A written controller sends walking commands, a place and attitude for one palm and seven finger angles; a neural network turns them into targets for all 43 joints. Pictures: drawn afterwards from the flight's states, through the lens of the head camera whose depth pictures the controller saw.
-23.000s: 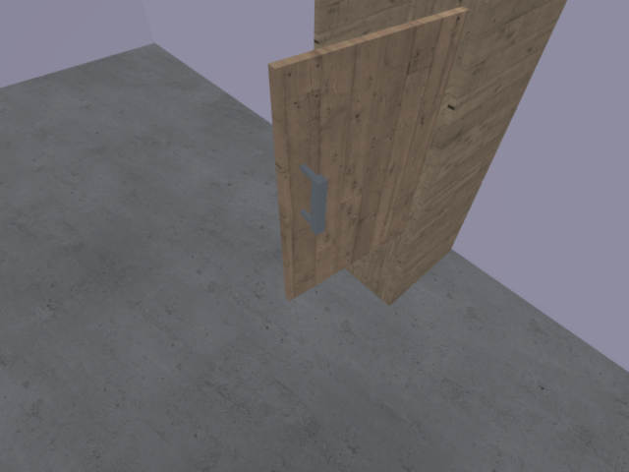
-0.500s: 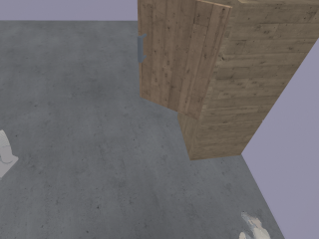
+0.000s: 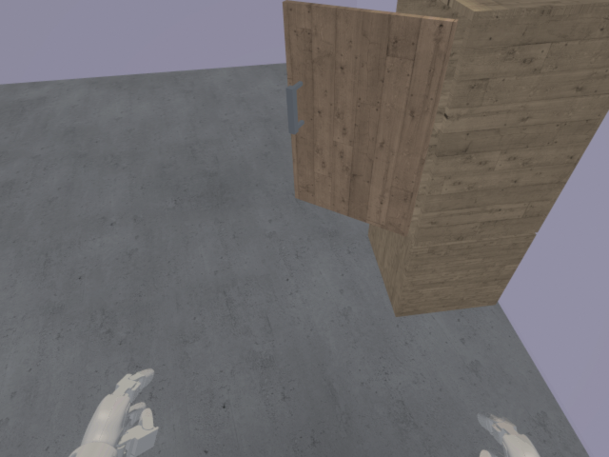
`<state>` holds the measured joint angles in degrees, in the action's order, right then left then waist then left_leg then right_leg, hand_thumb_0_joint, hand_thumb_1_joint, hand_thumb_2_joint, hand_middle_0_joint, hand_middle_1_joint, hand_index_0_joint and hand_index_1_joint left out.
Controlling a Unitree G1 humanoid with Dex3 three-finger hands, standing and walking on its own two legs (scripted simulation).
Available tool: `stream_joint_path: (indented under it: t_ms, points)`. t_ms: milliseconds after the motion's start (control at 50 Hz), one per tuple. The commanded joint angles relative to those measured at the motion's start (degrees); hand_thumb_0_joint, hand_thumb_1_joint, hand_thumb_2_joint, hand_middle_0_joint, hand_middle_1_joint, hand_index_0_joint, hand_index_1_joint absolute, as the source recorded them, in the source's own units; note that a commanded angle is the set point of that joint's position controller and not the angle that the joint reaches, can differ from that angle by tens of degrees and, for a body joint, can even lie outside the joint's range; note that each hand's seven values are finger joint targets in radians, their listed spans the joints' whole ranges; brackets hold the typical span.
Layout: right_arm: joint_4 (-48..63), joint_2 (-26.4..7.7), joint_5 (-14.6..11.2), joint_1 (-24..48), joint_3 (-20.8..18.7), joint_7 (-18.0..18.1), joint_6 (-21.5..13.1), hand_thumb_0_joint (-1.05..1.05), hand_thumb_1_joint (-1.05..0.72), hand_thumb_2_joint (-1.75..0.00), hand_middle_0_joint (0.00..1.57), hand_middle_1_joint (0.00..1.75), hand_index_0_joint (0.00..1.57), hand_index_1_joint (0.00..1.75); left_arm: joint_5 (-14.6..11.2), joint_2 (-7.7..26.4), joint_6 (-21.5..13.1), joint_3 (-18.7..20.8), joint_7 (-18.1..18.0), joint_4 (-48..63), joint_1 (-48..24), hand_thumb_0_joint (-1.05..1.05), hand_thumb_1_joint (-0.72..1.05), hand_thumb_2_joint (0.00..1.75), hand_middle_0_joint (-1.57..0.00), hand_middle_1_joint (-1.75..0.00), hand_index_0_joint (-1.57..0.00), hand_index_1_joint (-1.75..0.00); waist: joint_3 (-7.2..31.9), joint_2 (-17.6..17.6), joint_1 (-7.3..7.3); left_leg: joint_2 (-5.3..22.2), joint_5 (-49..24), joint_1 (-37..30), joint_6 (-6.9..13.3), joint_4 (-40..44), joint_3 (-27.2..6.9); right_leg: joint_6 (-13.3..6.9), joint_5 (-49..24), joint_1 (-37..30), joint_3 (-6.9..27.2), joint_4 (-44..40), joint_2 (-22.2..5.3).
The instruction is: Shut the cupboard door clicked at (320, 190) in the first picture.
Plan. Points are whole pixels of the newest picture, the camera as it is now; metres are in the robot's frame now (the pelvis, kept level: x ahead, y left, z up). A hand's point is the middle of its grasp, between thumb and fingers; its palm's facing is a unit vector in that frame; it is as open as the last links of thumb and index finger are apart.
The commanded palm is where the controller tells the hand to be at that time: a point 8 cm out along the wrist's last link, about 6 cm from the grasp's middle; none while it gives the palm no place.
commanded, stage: let the arm hang, fingers relaxed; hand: left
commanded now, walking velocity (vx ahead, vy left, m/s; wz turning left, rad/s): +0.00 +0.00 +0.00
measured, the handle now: (296, 107) +0.96 +0.06 +0.02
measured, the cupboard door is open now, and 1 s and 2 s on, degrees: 53 53 53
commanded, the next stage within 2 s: look to check the result in 0.92 s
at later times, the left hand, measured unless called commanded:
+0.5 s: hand out of the picture -0.10 +0.20 -0.15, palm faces +0.01 -0.97 -0.23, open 7.4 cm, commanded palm none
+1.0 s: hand out of the picture -0.01 +0.17 -0.16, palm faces +0.00 -0.98 -0.18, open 7.4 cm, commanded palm none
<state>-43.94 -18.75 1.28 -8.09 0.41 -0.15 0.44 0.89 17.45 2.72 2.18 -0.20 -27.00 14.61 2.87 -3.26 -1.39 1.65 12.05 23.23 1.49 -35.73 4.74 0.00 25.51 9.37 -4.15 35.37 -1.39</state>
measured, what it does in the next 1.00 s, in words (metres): stands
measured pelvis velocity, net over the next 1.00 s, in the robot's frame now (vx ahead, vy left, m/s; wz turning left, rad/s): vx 0.00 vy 0.00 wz -0.02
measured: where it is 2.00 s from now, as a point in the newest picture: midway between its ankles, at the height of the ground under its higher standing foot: outside the picture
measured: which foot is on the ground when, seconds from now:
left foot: down 0.00-1.00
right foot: down 0.00-1.00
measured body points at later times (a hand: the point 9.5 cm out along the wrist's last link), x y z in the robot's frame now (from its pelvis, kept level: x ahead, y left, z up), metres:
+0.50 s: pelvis -0.01 +0.01 +0.02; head +0.00 +0.01 +0.47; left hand -0.10 +0.25 -0.13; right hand -0.03 -0.21 -0.15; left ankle +0.08 +0.11 -0.72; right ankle -0.07 -0.11 -0.72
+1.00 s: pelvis +0.00 +0.00 +0.02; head +0.01 +0.00 +0.47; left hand -0.01 +0.22 -0.15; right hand -0.01 -0.23 -0.14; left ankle +0.08 +0.11 -0.72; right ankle -0.07 -0.11 -0.72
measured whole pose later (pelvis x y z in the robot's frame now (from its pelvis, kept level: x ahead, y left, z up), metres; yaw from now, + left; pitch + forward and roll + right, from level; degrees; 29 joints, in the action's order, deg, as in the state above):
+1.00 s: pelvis +0.00 +0.00 +0.02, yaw -1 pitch -2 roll +0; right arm -65.1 -8.8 1.2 -15.5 -0.8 1.6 1.4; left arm 0.7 8.3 -0.1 0.5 -1.7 -64.8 17.3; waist -2.3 0.4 -1.3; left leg 1.4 6.4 15.5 1.2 -23.8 5.6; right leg -0.1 19.4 2.6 -3.4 23.9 -1.0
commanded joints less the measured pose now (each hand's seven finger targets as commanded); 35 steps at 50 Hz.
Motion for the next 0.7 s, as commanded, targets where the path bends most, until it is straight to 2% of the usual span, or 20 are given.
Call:
stream_joint_path:
  t_ms: [0, 60, 80, 100, 140, 200, 260, 280, 320, 360, 440, 500, 620, 680]
  points:
    - [0.9, -4.1, 0.4, -1.3, -1.1, -0.1, 0.2, 0.00, -0.90, -0.90, 0.20, 0.30, 0.20, 0.30, 0.0, 5.9, -1.8, -0.3, -0.4, -8.9, 0.1, 0.00, 0.90, 0.90, -0.20, -0.30, -0.20, -0.30, -5.1, 7.5, 0.01, 3.7, -5.6, -9.0, -0.4, 6.8, -7.4, -3.9, -3.8, 10.0, 6.8, -13.9, -6.8]
    - [-3.6, -3.3, 0.4, -2.3, -1.0, 0.4, 0.3, 0.00, -0.90, -0.90, 0.20, 0.30, 0.20, 0.30, -0.2, 4.5, -1.6, -0.6, -0.5, -17.9, 2.1, 0.00, 0.90, 0.90, -0.20, -0.30, -0.20, -0.30, -4.8, -3.3, 0.55, 4.6, -2.3, -8.7, -0.1, 12.8, -9.3, -2.5, -4.1, 5.7, 5.7, -12.9, -4.3]
    - [-4.8, -3.5, 0.2, -2.6, -1.1, 0.6, 0.3, 0.00, -0.90, -0.90, 0.20, 0.30, 0.20, 0.30, -0.2, 4.6, -1.7, -0.5, -0.6, -20.5, 3.6, 0.00, 0.90, 0.90, -0.20, -0.30, -0.20, -0.30, -4.1, -3.8, 1.20, 4.8, -1.9, -8.2, 0.1, 13.9, -9.9, -2.5, -5.3, 3.4, 5.3, -13.2, -3.9]
    - [-6.2, -2.4, 0.2, -2.8, -1.2, 0.9, 0.2, 0.00, -0.90, -0.90, 0.20, 0.30, 0.20, 0.30, -0.2, 3.0, -1.9, -0.1, -0.6, -23.0, 5.1, 0.00, 0.90, 0.90, -0.20, -0.30, -0.20, -0.30, -3.0, -4.9, 1.52, 4.9, -1.1, -8.5, 0.2, 14.4, -9.3, -2.6, -6.5, 2.0, 5.3, -13.9, -4.2]
    - [-8.7, -1.2, 0.0, -4.3, -1.4, 1.3, 0.1, 0.00, -0.90, -0.90, 0.20, 0.30, 0.20, 0.30, -0.2, 2.1, -2.0, -0.1, -0.7, -27.0, 6.6, 0.00, 0.90, 0.90, -0.20, -0.30, -0.20, -0.30, -2.6, -6.9, 1.45, 4.5, -0.7, -9.7, 0.1, 15.0, -9.0, -3.0, -8.0, 0.8, 5.3, -14.9, -4.2]
    - [-12.1, -0.7, -0.4, -6.3, -1.8, 1.8, 0.2, 0.00, -0.90, -0.90, 0.20, 0.30, 0.20, 0.30, -0.3, 1.0, -2.4, -0.6, -0.8, -31.7, 8.0, 0.00, 0.90, 0.90, -0.20, -0.30, -0.20, -0.30, -3.1, -2.0, 1.01, 4.9, -2.6, -12.9, 0.3, 14.5, -8.5, -3.2, -9.2, 1.9, 5.4, -17.4, -4.6]
    - [-15.1, 0.0, -0.6, -8.1, -2.1, 2.0, 0.4, 0.00, -0.90, -0.90, 0.20, 0.30, 0.20, 0.30, -0.3, -0.1, -2.5, -0.9, -1.1, -34.9, 9.1, 0.00, 0.90, 0.90, -0.20, -0.30, -0.20, -0.30, -5.3, -0.2, 0.64, 4.9, -0.2, -14.1, 0.3, 15.4, -8.2, -3.2, -7.2, 4.0, 5.2, -18.6, -4.4]
    - [-15.7, -0.2, -0.8, -8.6, -2.2, 2.1, 0.4, 0.00, -0.90, -0.90, 0.20, 0.30, 0.20, 0.30, -0.3, 0.1, -2.6, -0.9, -1.1, -35.7, 9.5, 0.00, 0.90, 0.90, -0.20, -0.30, -0.20, -0.30, -5.6, 1.5, 0.75, 5.0, -1.3, -14.4, 0.4, 15.2, -8.0, -3.2, -7.6, 3.9, 5.0, -18.9, -4.3]
    - [-17.1, 0.6, -0.7, -9.5, -2.4, 2.2, 0.5, 0.00, -0.90, -0.90, 0.20, 0.30, 0.20, 0.30, -0.3, -0.9, -2.5, -1.0, -1.3, -37.0, 9.9, 0.00, 0.90, 0.90, -0.20, -0.30, -0.20, -0.30, -7.1, 2.1, 0.35, 5.1, 1.5, -14.1, 0.3, 16.2, -8.1, -3.2, -5.5, 5.0, 5.0, -19.0, -4.2]
    - [-17.9, 0.8, -0.7, -9.8, -2.5, 2.3, 0.6, 0.00, -0.90, -0.90, 0.20, 0.30, 0.20, 0.30, -0.2, -1.3, -2.5, -1.0, -1.5, -38.0, 10.8, 0.00, 0.90, 0.90, -0.20, -0.30, -0.20, -0.30, -7.7, 3.2, 0.62, 5.3, 2.9, -13.7, 0.5, 17.1, -8.0, -3.0, -5.1, 5.2, 4.8, -18.6, -4.0]
    - [-19.1, 1.6, -0.5, -10.4, -2.7, 2.2, 0.7, 0.00, -0.90, -0.90, 0.20, 0.30, 0.20, 0.30, 0.0, -2.1, -2.3, -0.9, -1.8, -38.9, 11.5, 0.00, 0.90, 0.90, -0.20, -0.30, -0.20, -0.30, -9.4, 4.2, 0.61, 5.2, 5.9, -12.4, 0.4, 18.5, -8.2, -2.8, -2.9, 6.2, 4.5, -17.9, -3.6]
    - [-19.3, 2.4, -0.5, -10.3, -2.8, 2.1, 0.7, 0.00, -0.90, -0.90, 0.20, 0.30, 0.20, 0.30, 0.1, -2.5, -2.3, -0.9, -1.9, -39.1, 12.3, 0.00, 0.90, 0.90, -0.20, -0.30, -0.20, -0.30, -9.2, 4.0, 0.90, 5.2, 6.4, -12.4, 0.5, 19.2, -8.1, -2.6, -2.9, 6.4, 4.3, -17.6, -3.7]
    - [-19.6, 3.8, -0.3, -10.1, -2.6, 1.9, 0.8, 0.00, -0.90, -0.90, 0.20, 0.30, 0.20, 0.30, 0.2, -3.1, -2.4, -0.9, -2.1, -38.3, 11.1, 0.00, 0.90, 0.90, -0.20, -0.30, -0.20, -0.30, -11.2, 3.8, 0.86, 4.4, 4.5, -11.8, 0.0, 18.4, -6.9, -2.4, -2.9, 7.9, 5.0, -18.4, -4.0]
    - [-19.5, 3.6, -0.4, -10.4, -2.5, 1.8, 0.6, 0.00, -0.90, -0.90, 0.20, 0.30, 0.20, 0.30, 0.2, -2.6, -2.6, -0.7, -2.1, -37.7, 10.4, 0.00, 0.90, 0.90, -0.20, -0.30, -0.20, -0.30, -10.2, 3.3, 0.86, 4.4, 2.7, -12.1, -0.1, 17.9, -6.7, -2.4, -4.4, 6.8, 4.9, -18.2, -4.0]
